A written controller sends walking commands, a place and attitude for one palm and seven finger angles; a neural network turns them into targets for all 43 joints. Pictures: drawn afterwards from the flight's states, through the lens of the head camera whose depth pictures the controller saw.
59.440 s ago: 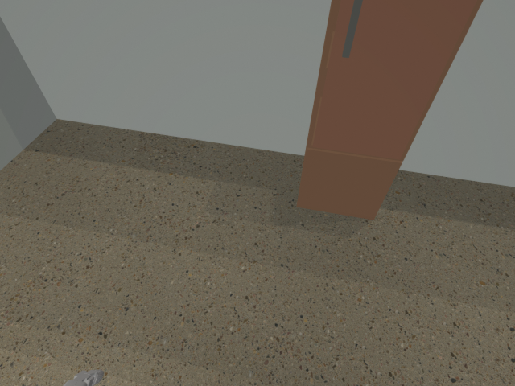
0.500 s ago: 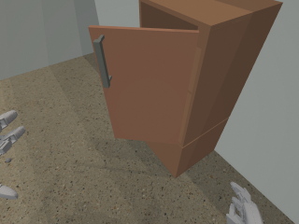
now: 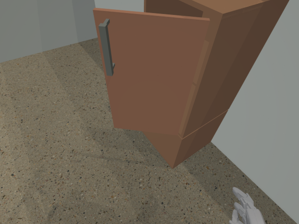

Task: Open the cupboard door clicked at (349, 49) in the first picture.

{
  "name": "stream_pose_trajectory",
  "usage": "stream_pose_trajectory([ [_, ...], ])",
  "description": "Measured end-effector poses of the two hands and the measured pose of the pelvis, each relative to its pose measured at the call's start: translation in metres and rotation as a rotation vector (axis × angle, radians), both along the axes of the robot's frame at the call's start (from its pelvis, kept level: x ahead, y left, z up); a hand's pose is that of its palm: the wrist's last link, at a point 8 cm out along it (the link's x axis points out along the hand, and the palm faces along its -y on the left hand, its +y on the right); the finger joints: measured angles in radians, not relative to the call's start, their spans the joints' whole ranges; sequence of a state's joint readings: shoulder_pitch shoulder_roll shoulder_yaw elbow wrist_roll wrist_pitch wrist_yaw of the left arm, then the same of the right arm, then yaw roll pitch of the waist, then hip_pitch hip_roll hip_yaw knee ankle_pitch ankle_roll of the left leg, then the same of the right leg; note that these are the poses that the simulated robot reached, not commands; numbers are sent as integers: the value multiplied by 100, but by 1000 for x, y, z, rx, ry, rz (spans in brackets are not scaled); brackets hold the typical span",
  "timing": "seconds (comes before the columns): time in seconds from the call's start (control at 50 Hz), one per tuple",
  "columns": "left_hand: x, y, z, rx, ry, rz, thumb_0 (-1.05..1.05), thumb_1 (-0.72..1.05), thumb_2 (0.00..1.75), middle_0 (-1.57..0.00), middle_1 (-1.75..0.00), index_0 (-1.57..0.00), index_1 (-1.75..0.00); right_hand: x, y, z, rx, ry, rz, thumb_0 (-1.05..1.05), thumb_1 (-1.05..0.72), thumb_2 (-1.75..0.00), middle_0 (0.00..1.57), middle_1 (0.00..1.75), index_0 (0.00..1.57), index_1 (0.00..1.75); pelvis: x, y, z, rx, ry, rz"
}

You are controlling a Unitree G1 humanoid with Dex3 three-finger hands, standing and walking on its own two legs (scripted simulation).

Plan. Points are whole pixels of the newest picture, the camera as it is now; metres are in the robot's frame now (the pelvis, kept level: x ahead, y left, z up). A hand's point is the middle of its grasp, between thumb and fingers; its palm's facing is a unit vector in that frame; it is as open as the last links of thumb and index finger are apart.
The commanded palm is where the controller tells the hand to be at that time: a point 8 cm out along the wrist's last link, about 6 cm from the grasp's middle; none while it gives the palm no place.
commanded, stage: slide the hand sideways off the handle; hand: left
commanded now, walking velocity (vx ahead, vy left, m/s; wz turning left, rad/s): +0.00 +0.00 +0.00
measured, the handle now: (108, 49) +0.59 +0.21 +0.16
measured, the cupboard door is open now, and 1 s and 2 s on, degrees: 48 48 48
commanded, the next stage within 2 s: draw the hand back to the body in 0.06 s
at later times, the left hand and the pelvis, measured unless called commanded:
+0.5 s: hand out of the picture +0.20 +0.35 +0.15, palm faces +0.03 -0.99 -0.15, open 16.3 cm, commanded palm +0.15 +0.40 +0.17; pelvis +0.02 +0.04 +0.01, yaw +0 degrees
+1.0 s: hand (12, 140) +0.23 +0.31 +0.16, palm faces +0.50 -0.75 -0.43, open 13.4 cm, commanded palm +0.17 +0.34 +0.18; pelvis +0.04 +0.00 +0.02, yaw -1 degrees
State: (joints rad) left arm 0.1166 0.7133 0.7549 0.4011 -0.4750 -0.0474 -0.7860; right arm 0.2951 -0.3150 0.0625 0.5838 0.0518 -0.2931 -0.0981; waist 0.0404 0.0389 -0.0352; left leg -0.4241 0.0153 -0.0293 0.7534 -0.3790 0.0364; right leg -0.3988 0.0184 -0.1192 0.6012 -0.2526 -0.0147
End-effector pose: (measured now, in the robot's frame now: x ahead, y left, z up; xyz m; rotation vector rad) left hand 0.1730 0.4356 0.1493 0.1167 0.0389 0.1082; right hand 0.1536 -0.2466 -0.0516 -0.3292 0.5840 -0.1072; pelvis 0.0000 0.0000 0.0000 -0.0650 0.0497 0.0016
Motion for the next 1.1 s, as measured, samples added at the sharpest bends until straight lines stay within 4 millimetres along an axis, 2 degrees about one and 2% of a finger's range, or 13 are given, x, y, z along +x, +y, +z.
stream_pose_trajectory([
  [0.12,1,13,-1,0,-8,-13,-2,-49,30,-15,-30,-15,-30,-3,10,1,-8,8,12,2,-90,-90,21,30,21,30,-1,10,-2,-9,7,0],
  [0.28,9,-4,-6,10,-11,-94,-2,-50,30,-15,-30,-15,-30,5,32,9,7,-34,29,2,-90,-90,20,30,21,30,3,25,1,-11,-5,-3],
  [0.48,5,-32,10,34,-32,-91,-2,-49,30,-15,-30,-15,-30,36,68,22,78,-121,72,2,-90,-90,21,30,21,30,19,36,9,-5,-37,-8],
  [0.6,4,-40,12,23,-8,-53,-1,-49,30,-15,-30,-15,-30,58,77,23,95,-127,99,2,-90,-90,21,30,21,30,27,36,12,2,-45,-2],
  [0.68,7,-52,15,29,-11,-61,-1,-46,32,-15,-30,-15,-30,68,75,25,92,-128,110,2,-90,-90,21,30,21,30,32,33,14,6,-49,2],
  [0.76,10,-62,25,238,-7,147,-1,-39,35,-16,-30,-16,-30,72,68,26,68,-97,122,2,-90,-90,21,30,21,30,34,27,17,16,-63,1],
  [0.9,1,-85,27,350,-37,377,-1,-19,43,-16,-30,-16,-30,59,41,8,56,45,38,2,-90,-90,21,30,21,30,40,14,23,33,-76,-11],
  [1.0,8,-100,30,370,-59,429,-1,-2,51,-17,-30,-17,-30,48,21,-8,55,134,-8,2,-91,-90,20,30,21,30,44,3,25,41,-91,-10],
  [1.1,20,-123,36,383,-81,396,-1,15,58,-18,-30,-18,-30,46,5,-14,79,151,-50,2,-91,-90,20,30,21,30,48,-8,25,47,-101,-19],
])
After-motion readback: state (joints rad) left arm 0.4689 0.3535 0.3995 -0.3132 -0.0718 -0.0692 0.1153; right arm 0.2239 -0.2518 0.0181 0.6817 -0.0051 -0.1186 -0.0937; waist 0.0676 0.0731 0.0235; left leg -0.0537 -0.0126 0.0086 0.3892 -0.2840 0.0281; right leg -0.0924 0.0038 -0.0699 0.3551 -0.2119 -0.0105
